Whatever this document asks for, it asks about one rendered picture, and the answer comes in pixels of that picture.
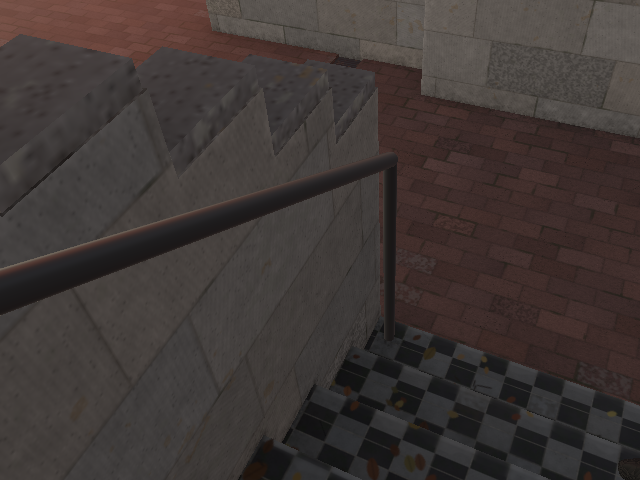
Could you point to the right robot hand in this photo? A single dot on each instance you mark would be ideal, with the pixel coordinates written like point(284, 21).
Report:
point(629, 469)

